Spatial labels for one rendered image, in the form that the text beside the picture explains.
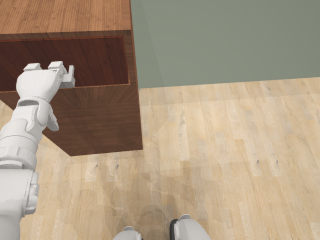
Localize left robot forearm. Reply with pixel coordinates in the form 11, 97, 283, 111
0, 96, 50, 172

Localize left robot hand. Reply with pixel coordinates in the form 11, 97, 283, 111
16, 61, 68, 131

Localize left robot thigh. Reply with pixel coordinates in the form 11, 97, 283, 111
113, 230, 142, 240

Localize right robot shin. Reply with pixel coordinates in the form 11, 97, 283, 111
174, 214, 191, 237

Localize cabinet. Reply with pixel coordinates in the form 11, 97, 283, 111
0, 0, 143, 157

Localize drawer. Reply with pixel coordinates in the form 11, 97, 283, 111
0, 35, 129, 92

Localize left robot upper arm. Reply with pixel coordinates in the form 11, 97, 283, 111
0, 169, 40, 240

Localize handle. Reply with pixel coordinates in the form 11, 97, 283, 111
59, 65, 75, 89

